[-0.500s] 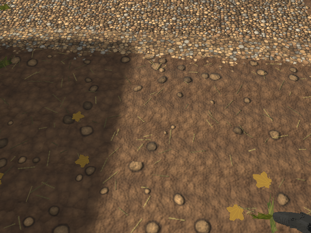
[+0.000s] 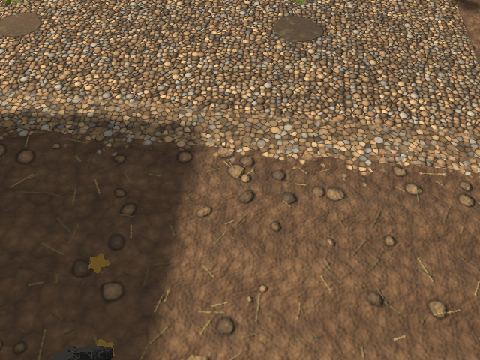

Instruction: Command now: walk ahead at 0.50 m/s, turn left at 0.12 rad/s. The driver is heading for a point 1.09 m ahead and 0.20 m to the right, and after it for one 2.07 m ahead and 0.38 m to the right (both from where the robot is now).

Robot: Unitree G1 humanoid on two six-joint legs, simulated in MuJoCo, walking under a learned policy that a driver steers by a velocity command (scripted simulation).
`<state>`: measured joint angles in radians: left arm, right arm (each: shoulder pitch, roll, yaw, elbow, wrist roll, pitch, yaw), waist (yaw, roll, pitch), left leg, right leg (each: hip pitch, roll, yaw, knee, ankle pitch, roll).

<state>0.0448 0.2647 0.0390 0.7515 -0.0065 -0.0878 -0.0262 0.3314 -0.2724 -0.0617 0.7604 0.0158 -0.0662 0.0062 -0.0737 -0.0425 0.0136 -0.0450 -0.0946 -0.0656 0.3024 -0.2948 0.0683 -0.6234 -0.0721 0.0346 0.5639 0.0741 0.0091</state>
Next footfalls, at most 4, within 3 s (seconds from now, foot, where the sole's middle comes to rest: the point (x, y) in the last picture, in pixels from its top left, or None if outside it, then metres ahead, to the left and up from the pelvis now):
0.08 right None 0.23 -0.13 -0.78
0.64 left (192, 345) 0.52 0.11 -0.78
1.16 right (270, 252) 0.80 -0.14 -0.78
1.68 left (192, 184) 1.08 0.10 -0.78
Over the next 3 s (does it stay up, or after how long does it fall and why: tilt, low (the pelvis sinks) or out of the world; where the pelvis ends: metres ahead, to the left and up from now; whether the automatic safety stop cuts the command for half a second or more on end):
stays up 1.60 -0.24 0.01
